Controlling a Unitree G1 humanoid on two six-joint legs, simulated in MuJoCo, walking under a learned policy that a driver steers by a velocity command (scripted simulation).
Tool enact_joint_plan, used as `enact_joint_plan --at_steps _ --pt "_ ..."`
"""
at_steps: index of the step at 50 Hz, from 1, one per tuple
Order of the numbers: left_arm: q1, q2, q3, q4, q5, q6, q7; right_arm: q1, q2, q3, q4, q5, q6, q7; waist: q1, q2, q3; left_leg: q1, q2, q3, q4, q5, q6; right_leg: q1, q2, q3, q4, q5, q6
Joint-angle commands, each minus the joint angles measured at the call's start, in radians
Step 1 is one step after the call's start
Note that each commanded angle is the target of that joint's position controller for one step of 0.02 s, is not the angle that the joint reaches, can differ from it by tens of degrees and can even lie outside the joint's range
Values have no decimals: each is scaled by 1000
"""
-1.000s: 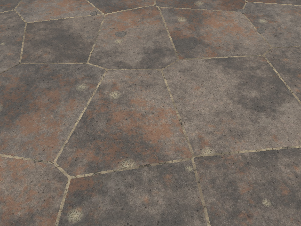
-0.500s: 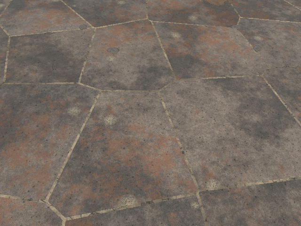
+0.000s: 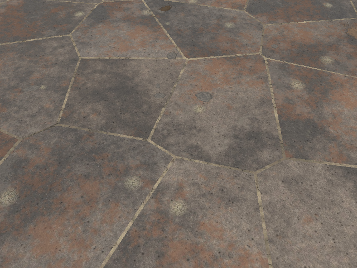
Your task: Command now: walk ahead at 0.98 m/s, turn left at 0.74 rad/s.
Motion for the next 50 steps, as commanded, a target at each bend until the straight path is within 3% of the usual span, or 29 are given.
enact_joint_plan --at_steps 1,4,5,7,8,9,10,11,12,13,14,17,20,22,25,28,29,30,31,32,33,34,36,39,41,44,48,49,50 --pt "-81 51 -6 -61 -4 -36 3 -91 14 20 -94 5 -4 19 -50 -71 161 71 -7 77 -172 139 16 -229 -219 -16 -198 533 27" --pt "-31 93 -6 -42 -12 -31 30 -165 -8 22 -115 -3 -15 30 -43 -56 141 175 -99 198 -382 204 54 -75 -229 -73 -152 984 56" --pt "-39 117 -5 -59 -13 -28 47 -99 -35 12 -78 17 -8 29 -64 -82 22 307 -172 228 -371 196 59 -9 -221 -77 -65 1294 68" --pt "-67 212 19 -78 -5 6 70 53 -81 -1 -57 3 -6 19 -175 -160 -8 427 -210 224 -403 30 99 35 -300 -60 216 1572 76" --pt "-121 222 27 -91 5 26 71 248 -128 -26 -2 -1 -4 4 -273 -168 -83 621 -219 186 -406 -13 127 -17 -311 -37 440 1523 58" --pt "-188 224 33 -118 15 47 61 456 -182 -61 68 5 -3 -18 -359 -130 -160 841 -211 103 -488 -83 165 -126 -287 -10 771 1269 31" --pt "-214 121 13 -117 22 44 33 410 -212 -80 78 15 -1 -41 -283 48 -70 911 -150 -27 -503 -141 193 -382 -117 14 1152 247 21" --pt "-155 30 -15 -233 9 20 28 292 -315 -102 37 -13 17 -38 -114 250 -121 1103 32 -497 -565 -22 356 -780 4 132 1461 -215 76" --pt "-198 62 -28 -286 5 -10 27 284 -313 -109 7 -12 16 -39 -142 109 -227 1161 119 -775 -799 -304 427 -913 -28 310 1452 -170 58" --pt "-251 99 -28 -285 7 -28 23 268 -239 -97 10 -9 10 -46 -123 -48 -100 1028 125 -784 -919 -419 367 -929 -82 336 1334 -99 47" --pt "-258 104 -27 -278 9 -30 21 232 -181 -81 21 -11 3 -50 -60 -125 -2 862 97 -707 -943 -374 312 -875 -123 331 1214 -50 49" --pt "-255 80 -41 -275 54 34 14 180 -139 -56 7 6 -44 -62 26 -153 64 553 -28 -494 -951 -188 264 -711 -190 322 1016 -66 107" --pt "-429 58 -59 -353 42 51 -2 197 -169 -63 -3 9 -71 -56 -15 -102 113 398 -113 -387 -994 -36 237 -634 -195 252 714 89 139" --pt "-517 35 -71 -388 21 49 -9 233 -176 -71 3 15 -71 -46 -68 -51 99 426 -150 -350 -971 107 187 -576 -161 232 511 288 125" --pt "-569 54 -69 -418 4 42 -6 284 -196 -82 12 21 -67 -39 -125 10 44 577 -121 -377 -924 296 141 -521 -107 225 351 403 92" --pt "-440 129 -40 -390 8 32 15 251 -237 -94 2 15 -63 -52 -61 20 -50 685 -124 -391 -711 601 65 -303 -33 243 241 309 64" --pt "-299 174 -20 -359 7 22 30 218 -272 -102 -4 13 -63 -52 22 28 -123 676 -141 -388 -510 663 29 -152 -34 255 226 294 57" --pt "-98 221 0 -311 16 11 45 155 -250 -98 -24 18 -68 -51 132 31 -207 568 -186 -367 -265 562 -5 69 -109 293 227 321 44" --pt "75 273 13 -277 48 3 57 154 -78 -56 -62 21 -70 -60 148 -154 -330 362 -263 -264 84 -279 -16 326 -395 494 299 492 26" --pt "5 362 37 -283 57 12 37 356 -56 -37 -114 67 -61 -73 10 -464 -551 164 -326 -166 362 -583 -54 484 -647 1009 223 697 -153" --pt "-92 243 30 -316 35 24 28 311 -145 -44 -55 17 -41 -83 24 -255 -487 123 -223 -154 380 -460 -45 358 -555 944 205 621 -180" --pt "-162 107 -4 -333 -14 10 28 209 -106 -27 -99 57 -30 -76 50 -306 -309 73 -164 -171 370 -439 -100 274 -436 727 163 626 -167" --pt "-183 93 -10 -264 -37 -5 8 86 -110 -23 -122 36 -21 -66 34 -117 -140 68 -118 -130 272 -439 -120 57 -340 572 121 746 -161" --pt "-226 124 0 -222 -49 -17 -1 42 -53 4 -178 11 -33 -54 -46 -76 -63 146 -67 -103 -48 -419 -122 -126 -311 528 47 846 -181" --pt "-269 186 22 -221 -54 -2 9 -4 -35 23 -190 8 -50 -50 -50 -88 -77 315 -103 -58 -315 -263 -138 -268 -259 443 26 903 -180" --pt "-259 261 51 -225 -65 17 23 -53 -95 12 -191 16 -45 -42 -56 -133 -114 483 -156 -77 -513 -6 -135 -310 -227 436 40 705 -128" --pt "-227 193 41 -229 -66 30 29 -57 -155 -21 -196 -12 -36 -67 -88 -104 -103 682 -108 -111 -695 203 -72 -392 -132 467 228 394 -11" --pt "-211 133 23 -251 -49 32 27 2 -211 -35 -200 -29 -34 -83 -99 9 -170 834 55 -223 -673 534 -8 -504 -54 416 442 127 38" --pt "-36 64 1 -242 -52 37 26 28 -211 -30 -217 -56 -14 -87 -47 217 -332 992 351 -446 -634 823 153 -649 1 346 711 -437 82"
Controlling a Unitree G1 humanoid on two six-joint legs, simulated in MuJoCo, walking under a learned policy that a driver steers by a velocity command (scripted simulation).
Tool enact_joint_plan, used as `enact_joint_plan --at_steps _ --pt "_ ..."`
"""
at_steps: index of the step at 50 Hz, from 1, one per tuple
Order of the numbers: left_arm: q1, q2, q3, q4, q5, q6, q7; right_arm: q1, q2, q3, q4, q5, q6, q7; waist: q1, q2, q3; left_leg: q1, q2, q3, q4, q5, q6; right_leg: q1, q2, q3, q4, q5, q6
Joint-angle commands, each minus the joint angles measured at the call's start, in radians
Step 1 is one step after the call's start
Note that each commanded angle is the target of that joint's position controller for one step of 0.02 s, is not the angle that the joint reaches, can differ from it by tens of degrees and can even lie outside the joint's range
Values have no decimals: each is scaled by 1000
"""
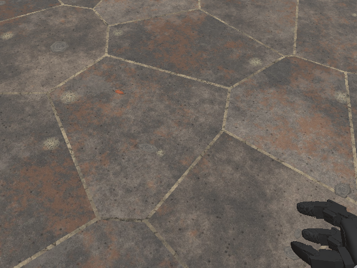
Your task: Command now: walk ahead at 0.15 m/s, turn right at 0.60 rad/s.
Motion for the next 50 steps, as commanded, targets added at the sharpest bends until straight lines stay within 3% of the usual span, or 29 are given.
enact_joint_plan --at_steps 1,2,3,5,8,11,15,17,18,19,20,21,22,23,24,25,27,30,37,40,41,42,43,44,46,47,48,49,50 --pt "93 82 4 -104 -6 4 1 253 -177 -71 -10 -13 40 -16 -144 236 -433 628 481 -393 -42 637 303 -399 -41 9 520 -291 36" --pt "43 124 22 -110 -10 27 8 211 -139 -65 -15 13 49 -14 -140 184 -344 570 414 -328 -83 405 284 -464 -75 -13 603 -223 55" --pt "14 127 29 -111 -8 50 20 163 -113 -60 -13 25 52 -14 -128 145 -265 487 361 -257 -128 236 253 -493 -100 -30 633 -161 71" --pt "12 115 37 -119 3 93 36 76 -110 -64 -11 11 49 -15 -83 132 -178 289 315 -139 -195 142 233 -425 -129 -40 678 -69 98" --pt "-29 55 30 -164 10 111 36 54 -103 -74 5 4 36 -28 -74 127 -161 220 299 -2 -233 126 230 -371 -150 -68 584 33 96" --pt "-102 20 16 -206 14 108 10 61 -126 -91 23 14 35 -40 -92 107 -186 244 315 82 -218 140 220 -288 -172 -82 378 118 65" --pt "-139 53 28 -235 11 121 -28 93 -173 -118 49 39 38 -26 -103 129 -188 278 353 150 -170 122 177 -167 -142 -149 171 135 10" --pt "-111 59 41 -230 12 130 -33 97 -166 -123 63 60 37 -15 -77 102 -183 262 341 198 -76 34 110 -64 -104 -183 6 209 -35" --pt "-77 85 56 -217 21 131 -23 144 -135 -120 85 64 40 -9 -71 37 -169 203 292 238 32 -85 50 18 -79 -154 -75 286 -72" --pt "-37 204 90 -222 26 125 -4 194 -99 -114 89 39 47 -2 -85 -237 -123 -11 175 333 319 -364 -48 141 -240 112 -199 654 -158" --pt "-73 304 99 -268 51 104 -2 125 -83 -103 13 4 49 -9 -103 -426 -130 -301 23 218 581 -646 -109 198 -420 478 -246 750 -352" --pt "-60 261 93 -275 67 77 -15 38 -129 -114 2 8 47 -19 -30 -267 -201 -324 12 58 706 -617 -84 185 -415 463 -283 636 -379" --pt "-84 241 84 -267 58 59 -15 26 -127 -116 -2 29 45 -26 -60 -205 -175 -330 16 18 708 -523 -53 165 -363 402 -288 550 -328" --pt "-143 206 77 -272 32 58 -6 66 -130 -120 22 28 45 -37 -101 -141 -158 -325 33 0 673 -436 -44 143 -315 340 -272 502 -272" --pt "-199 171 64 -288 16 66 4 89 -146 -125 32 19 45 -43 -124 -144 -156 -301 36 -9 636 -381 -47 111 -297 309 -258 512 -246" --pt "-230 154 56 -303 17 74 15 106 -145 -126 41 14 43 -40 -140 -151 -173 -242 21 -4 627 -342 -54 70 -267 280 -249 546 -235" --pt "-232 147 54 -311 24 84 28 127 -118 -119 55 22 36 -30 -145 -131 -205 -191 -16 -2 544 -290 -67 64 -229 266 -233 562 -224" --pt "-227 152 57 -314 19 90 37 127 -90 -101 70 31 35 -20 -128 -130 -223 -142 -34 -7 372 -253 -86 85 -220 278 -205 530 -219" --pt "-241 129 36 -306 33 99 11 147 -111 -99 63 37 34 4 -96 -187 -189 36 -20 18 185 -309 -61 9 -224 376 -165 523 -236" --pt "-256 97 21 -298 24 99 10 204 -108 -99 70 26 19 14 -137 -158 -167 225 12 17 -92 -71 -9 -54 -157 362 -121 399 -167" --pt "-218 56 8 -296 40 93 11 207 -161 -106 54 5 18 9 -110 -21 -177 298 157 -128 -143 71 39 -112 -78 282 -10 213 -105" --pt "-178 47 7 -303 36 84 9 178 -208 -113 65 -10 24 5 -45 213 -140 276 293 -294 -171 222 187 -197 61 116 105 -49 -42" --pt "-220 107 24 -297 46 78 14 178 -143 -98 51 -12 20 2 -101 222 -145 246 369 -388 -205 197 284 -217 27 91 262 -182 7" --pt "-247 147 42 -290 33 78 16 185 -138 -96 50 -1 18 -2 -122 172 -134 261 350 -362 -200 168 287 -250 21 91 391 -184 27" --pt "-236 107 41 -263 29 91 20 170 -141 -97 51 27 22 -11 -120 111 -119 288 287 -266 -176 122 233 -292 13 103 484 -129 56" --pt "-212 60 24 -248 31 94 15 201 -120 -88 64 33 25 -15 -121 94 -156 319 250 -230 -210 -123 203 -289 -9 79 445 -70 60" --pt "-203 30 11 -245 26 90 4 251 -147 -98 82 47 34 -16 -139 142 -150 348 210 -220 -259 -397 181 -318 -6 -4 396 -42 60" --pt "-224 28 7 -250 17 82 -6 277 -167 -105 86 54 43 -19 -161 196 -123 346 205 -233 -296 -532 176 -333 -13 -59 354 -30 55" --pt "-251 31 6 -254 11 73 -11 289 -168 -105 83 52 47 -22 -174 210 -102 324 210 -242 -318 -583 176 -314 -25 -81 301 -29 44"
Over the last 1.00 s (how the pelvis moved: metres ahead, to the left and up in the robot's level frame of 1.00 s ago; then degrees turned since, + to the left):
0.80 0.18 -0.01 30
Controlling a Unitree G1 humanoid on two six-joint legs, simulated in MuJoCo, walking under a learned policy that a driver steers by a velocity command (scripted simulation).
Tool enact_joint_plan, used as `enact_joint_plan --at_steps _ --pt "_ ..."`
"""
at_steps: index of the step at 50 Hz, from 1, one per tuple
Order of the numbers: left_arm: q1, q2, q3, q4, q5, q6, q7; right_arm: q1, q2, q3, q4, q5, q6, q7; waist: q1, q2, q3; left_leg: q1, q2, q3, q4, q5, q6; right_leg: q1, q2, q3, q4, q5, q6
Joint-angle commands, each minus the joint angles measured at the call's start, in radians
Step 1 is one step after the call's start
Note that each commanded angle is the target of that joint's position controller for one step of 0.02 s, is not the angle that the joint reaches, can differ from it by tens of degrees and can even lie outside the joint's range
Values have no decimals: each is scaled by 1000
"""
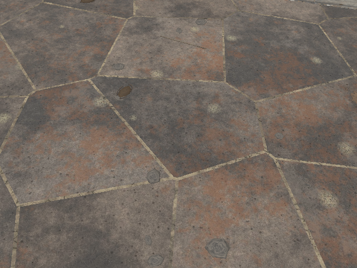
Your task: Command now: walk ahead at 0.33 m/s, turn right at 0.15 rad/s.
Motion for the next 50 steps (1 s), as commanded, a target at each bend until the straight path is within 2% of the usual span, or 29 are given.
enact_joint_plan --at_steps 1,4,6,7,8,9,10,11,12,14,16,18,20,23,25,26,27,28,29,30,31,32,33,36,41,46,48,49,50 --pt "-66 54 10 -83 -13 -39 -15 27 -202 -54 -57 11 -1 -14 -26 254 -16 101 204 -293 -287 -388 164 -76 -32 -96 -127 7 -17" --pt "-28 41 8 -51 -10 -82 -18 34 -213 -57 -58 24 -16 -8 -8 240 7 19 203 -250 -282 -322 170 102 -27 -125 -379 25 -72" --pt "53 30 8 -3 -12 -101 -19 12 -205 -52 -66 35 -17 -3 41 185 30 -68 185 -210 -219 -320 164 244 -18 -172 -582 200 -109" --pt "113 31 10 27 -11 -108 -16 -2 -181 -45 -76 33 -21 0 69 145 28 -158 164 -184 -155 -307 143 357 -20 -171 -607 240 -121" --pt "252 60 5 70 72 -94 -21 -26 -143 -45 -75 -47 -9 24 134 2 -30 -326 53 -57 82 -320 93 601 -78 -56 -655 92 -138" --pt "362 106 24 69 1 -106 -12 -92 -13 3 -138 -7 -45 29 151 -134 -50 -521 19 -3 417 -324 33 673 -337 262 -667 88 -186" --pt "360 222 54 70 -2 -120 -22 -102 -67 -9 -187 46 -75 31 133 -168 -1 -721 15 -18 533 -301 35 611 -490 591 -773 -192 -361" --pt "312 174 45 66 0 -133 -22 -119 -132 -24 -171 58 -90 28 121 -72 99 -788 72 -51 627 -233 31 580 -486 585 -805 -176 -384" --pt "259 127 27 64 12 -136 -19 -109 -149 -30 -159 40 -95 32 96 -66 126 -797 84 -52 655 -147 26 568 -429 466 -787 -1 -351" --pt "167 100 11 44 14 -124 -19 -82 -156 -35 -135 -4 -89 42 57 -66 111 -679 101 -14 597 -63 -9 484 -330 242 -780 418 -291" --pt "135 88 7 51 18 -113 -4 -88 -97 -15 -119 2 -76 55 55 -76 92 -531 78 41 495 59 -37 387 -255 25 -770 705 -233" --pt "144 94 8 68 27 -108 6 -128 -52 5 -125 14 -67 66 76 -74 83 -370 44 75 332 185 -37 292 -206 -116 -762 765 -194" --pt "171 131 18 87 19 -106 16 -177 -70 0 -151 15 -58 75 91 -89 68 -286 15 90 222 256 -26 291 -224 -150 -739 783 -185" --pt "123 163 33 81 -6 -96 36 -132 -134 -28 -165 8 -43 90 44 -107 15 -214 -10 96 168 210 17 357 -271 -170 -613 960 -159" --pt "84 169 40 61 -11 -81 50 18 -185 -59 -131 4 -35 92 -31 -82 -66 -49 -67 127 124 171 60 352 -255 -196 -391 1088 -128" --pt "78 150 34 45 -9 -80 51 134 -224 -82 -104 4 -32 78 -88 -34 -124 125 -86 96 59 230 96 268 -205 -207 -185 994 -91" --pt "136 67 8 21 31 -87 39 171 -290 -94 -110 13 -25 49 -61 189 -189 356 88 -163 47 564 171 35 -100 -214 150 325 -30" --pt "249 19 -17 -12 45 -98 20 127 -365 -93 -158 -20 -31 48 28 352 -363 577 356 -753 -50 585 434 -255 98 -51 495 -237 13" --pt "214 118 0 1 25 -112 2 91 -306 -89 -186 -14 -26 49 -30 202 -420 538 330 -745 -134 294 418 -288 19 93 544 -139 -6" --pt "113 144 4 -27 3 -112 -1 38 -256 -75 -194 -2 -25 43 -27 135 -275 405 274 -629 -155 129 359 -316 -8 74 495 -49 -24" --pt "78 133 4 -25 13 -107 8 -7 -225 -66 -197 13 -19 37 8 29 -161 243 214 -537 -183 49 300 -306 -48 64 402 15 -24" --pt "57 139 8 -30 26 -96 20 -52 -210 -61 -208 16 -12 29 33 27 -112 121 170 -483 -196 39 268 -258 -70 66 307 58 -24" --pt "51 138 11 -31 30 -84 20 -80 -208 -60 -217 6 -3 24 56 55 -78 17 126 -438 -214 50 246 -192 -73 58 241 81 -24" --pt "53 89 1 -23 40 -75 23 -93 -234 -74 -220 -2 12 4 66 97 -81 -86 72 -382 -189 200 237 -120 -37 30 84 116 5" --pt "-32 76 3 -34 26 -65 24 -85 -258 -85 -224 16 45 -26 33 142 -100 -80 31 -447 -167 -47 183 -108 -4 66 -102 227 34" --pt "-96 84 14 -39 10 -92 11 -59 -252 -89 -228 16 62 -24 -7 201 -100 -11 24 -550 -114 -43 159 -18 24 86 -313 205 15" --pt "-64 102 28 -24 2 -100 5 -63 -246 -88 -235 20 67 -21 11 218 -102 10 13 -598 -76 -15 136 75 21 85 -463 225 -6" --pt "-31 113 38 -9 2 -102 6 -74 -233 -83 -239 29 68 -20 36 202 -100 -22 -21 -583 -29 -61 107 168 -12 75 -593 318 -25" --pt "-33 157 50 -12 11 -95 11 -8 -178 -68 -229 30 70 -16 4 77 -148 -104 -92 -487 127 -289 60 312 -178 178 -644 333 -88"
Over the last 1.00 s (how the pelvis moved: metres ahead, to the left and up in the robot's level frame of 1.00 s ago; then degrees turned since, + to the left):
0.09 -0.03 0.01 -41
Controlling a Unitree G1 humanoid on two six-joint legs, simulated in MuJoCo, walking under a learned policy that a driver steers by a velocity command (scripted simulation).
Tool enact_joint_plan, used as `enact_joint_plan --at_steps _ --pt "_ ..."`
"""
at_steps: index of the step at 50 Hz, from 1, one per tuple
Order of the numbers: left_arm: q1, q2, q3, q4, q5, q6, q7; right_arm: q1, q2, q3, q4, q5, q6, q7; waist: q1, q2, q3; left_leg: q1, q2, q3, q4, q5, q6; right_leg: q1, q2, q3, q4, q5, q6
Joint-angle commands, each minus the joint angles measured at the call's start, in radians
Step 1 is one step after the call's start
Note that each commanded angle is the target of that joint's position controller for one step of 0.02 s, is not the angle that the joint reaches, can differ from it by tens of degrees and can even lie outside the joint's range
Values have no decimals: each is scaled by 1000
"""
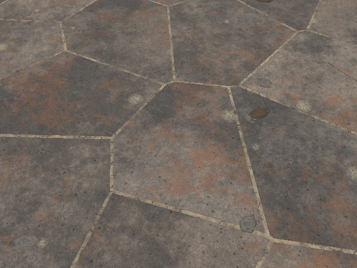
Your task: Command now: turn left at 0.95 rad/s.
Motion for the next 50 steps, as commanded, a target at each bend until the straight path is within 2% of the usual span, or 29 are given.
enact_joint_plan --at_steps 1,2,3,5,7,10,15,18,19,20,21,22,23,24,26,27,29,31,38,40,41,42,43,44,45,46,47,48,50 --pt "8 234 68 -67 36 2 9 38 -67 -17 -92 14 -11 7 -26 -263 -162 -191 12 73 236 -456 -13 302 -372 328 -214 114 -218" --pt "-1 183 62 -80 59 0 7 45 -158 -42 -83 -6 -27 14 -15 -271 -153 -225 92 102 458 -407 -59 238 -442 416 -222 111 -290" --pt "-44 128 45 -99 47 3 13 59 -194 -52 -55 -7 -27 18 -21 -198 -134 -212 126 127 550 -339 -81 206 -399 315 -199 97 -278" --pt "-69 91 29 -106 17 16 23 87 -142 -39 -13 -14 -12 11 -11 -119 -96 -218 136 171 679 -248 -108 185 -296 166 -174 76 -227" --pt "-40 94 22 -95 14 28 24 66 -88 -15 -20 -10 -12 14 13 -109 -67 -220 148 230 683 -234 -122 175 -268 90 -178 183 -238" --pt "20 120 30 -74 20 38 19 5 -54 4 -41 -8 -23 10 57 -163 -98 -204 177 257 523 -257 -137 278 -268 57 -158 264 -265" --pt "25 157 41 -51 -1 49 3 1 -38 22 -29 -13 -25 20 67 -231 -133 15 208 328 187 -275 -115 255 -296 34 -138 301 -276" --pt "80 171 40 -21 -37 49 -8 125 -26 26 38 -3 -31 40 22 -206 -129 298 175 410 -99 -135 -26 46 -271 37 -209 -407 -227" --pt "77 141 28 -15 -30 38 -12 188 -32 24 66 0 -38 41 -18 -172 -102 436 180 397 -126 -178 8 -100 -237 5 -166 -513 -177" --pt "24 63 5 -34 -9 23 -20 309 -66 17 99 -4 -50 36 -78 -23 -96 598 337 160 -213 -354 63 -311 -165 -77 91 -496 -98" --pt "-54 14 -7 -107 -11 -8 -28 356 -200 -12 102 -18 -63 39 -96 223 -52 602 589 -262 -352 -687 204 -581 -57 -226 391 -426 -36" --pt "-160 90 16 -143 -47 -36 -19 317 -199 -14 94 -42 -99 39 -122 152 56 464 638 -418 -468 -791 286 -664 -113 -107 514 -341 -49" --pt "-128 113 26 -135 -58 -50 -19 236 -147 4 86 -45 -126 34 -63 147 122 438 609 -342 -470 -692 259 -689 -146 -82 552 -209 -62" --pt "-67 115 29 -102 -35 -57 -22 197 -96 21 81 -37 -144 32 -29 149 98 439 560 -236 -446 -575 221 -659 -164 -86 555 -121 -61" --pt "-19 113 36 -77 -8 -63 -29 192 -61 36 82 -25 -151 31 -11 145 60 421 485 -88 -457 -424 176 -593 -169 -107 526 16 -39" --pt "-12 95 28 -48 97 -4 -69 225 -90 28 121 -56 -140 45 -7 131 32 332 402 28 -503 -376 145 -472 -140 -190 527 24 -28" --pt "-30 73 27 -54 64 34 -90 261 -67 28 143 -49 -141 55 -13 142 57 291 379 84 -520 -300 147 -443 -135 -211 510 69 -15" --pt "-76 66 22 -63 43 40 -97 297 -53 30 163 -45 -145 58 -27 135 76 307 392 104 -534 -249 150 -453 -139 -212 440 124 -9" --pt "-233 63 3 -116 42 28 -108 372 -96 20 248 -57 -156 33 -66 108 131 519 492 227 -568 30 140 -394 -119 -265 151 64 -113" --pt "-172 63 1 -112 41 31 -92 356 -106 23 273 -67 -154 26 -20 124 80 534 490 338 -421 539 108 -227 -45 -318 117 -58 -178" --pt "-76 77 9 -90 38 29 -79 361 -121 22 286 -74 -152 23 30 143 0 537 495 377 -255 895 96 -80 13 -345 138 -98 -205" --pt "134 102 24 -27 35 20 -66 340 -140 18 288 -76 -143 17 134 133 -114 467 480 431 3 1075 75 168 64 -358 116 -107 -231" --pt "363 165 48 42 41 9 -51 313 -131 26 264 -77 -143 9 232 63 -238 220 441 448 335 889 58 512 -8 -218 101 -190 -259" --pt "440 306 85 67 46 7 -42 341 -6 60 194 -51 -161 35 179 -269 -354 -188 263 426 722 156 7 792 -287 362 -53 -670 -379" --pt "386 258 72 64 22 5 -49 255 -43 54 190 -74 -185 42 163 -202 -342 -341 193 261 832 -205 27 755 -344 721 -261 -753 -382" --pt "318 233 67 72 26 7 -48 120 -71 49 147 -69 -197 46 146 -131 -159 -439 247 228 868 -121 37 649 -318 600 -258 -578 -356" --pt "300 208 64 76 25 4 -46 104 -67 58 139 -70 -210 49 115 -32 -105 -399 297 236 798 -54 40 520 -296 475 -262 -409 -349" --pt "270 188 58 81 21 1 -40 102 -51 63 135 -79 -207 51 72 0 -51 -344 327 245 723 -52 28 390 -255 379 -279 -318 -338" --pt "228 140 39 84 16 -8 -36 121 -30 74 129 -105 -173 56 3 -38 -2 -255 349 253 633 -107 -13 205 -171 265 -313 -278 -343"
Over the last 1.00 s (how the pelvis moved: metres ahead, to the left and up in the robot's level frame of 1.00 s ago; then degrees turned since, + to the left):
0.26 -0.03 -0.01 31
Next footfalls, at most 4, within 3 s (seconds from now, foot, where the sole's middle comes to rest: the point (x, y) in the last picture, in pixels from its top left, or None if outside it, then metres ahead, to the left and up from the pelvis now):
0.40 left None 0.00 0.11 -0.76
0.84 right None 0.42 -0.04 -0.76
1.30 left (146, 171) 0.85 0.15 -0.77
1.74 right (221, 116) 1.15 -0.20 -0.77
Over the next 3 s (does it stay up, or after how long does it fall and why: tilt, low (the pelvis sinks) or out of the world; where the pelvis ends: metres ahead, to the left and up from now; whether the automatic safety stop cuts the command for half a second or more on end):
stays up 1.45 -0.39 0.01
